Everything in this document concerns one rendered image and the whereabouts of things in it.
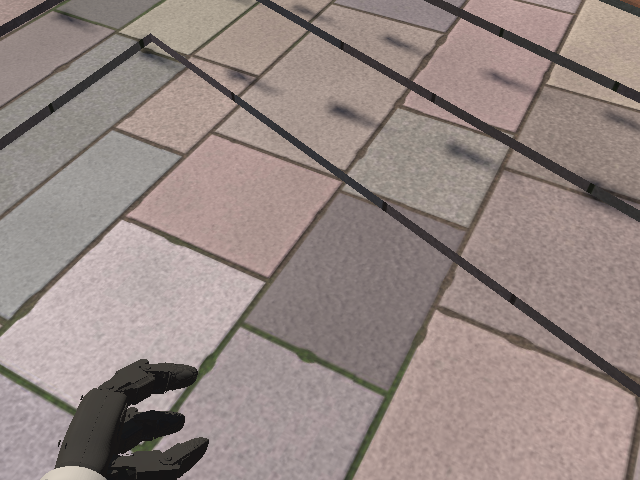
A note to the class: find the robot left hand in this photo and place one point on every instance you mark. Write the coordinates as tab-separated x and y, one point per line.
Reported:
103	427

